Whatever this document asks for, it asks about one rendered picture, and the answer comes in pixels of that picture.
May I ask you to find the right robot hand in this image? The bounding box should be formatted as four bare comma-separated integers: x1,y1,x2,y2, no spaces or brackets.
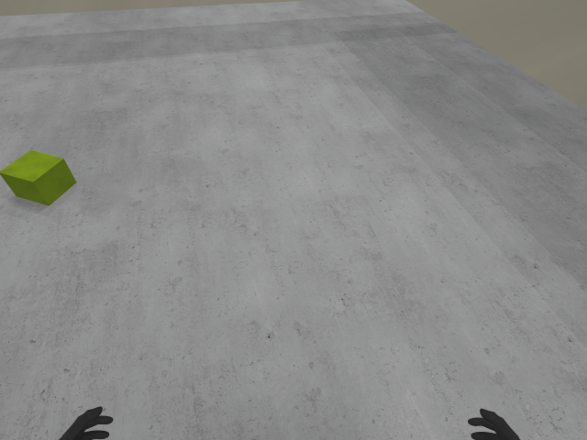
468,409,520,440

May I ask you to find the carton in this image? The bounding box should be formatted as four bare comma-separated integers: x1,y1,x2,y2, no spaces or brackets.
0,150,76,206

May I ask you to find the left robot hand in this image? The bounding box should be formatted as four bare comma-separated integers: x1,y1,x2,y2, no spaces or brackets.
59,406,113,440

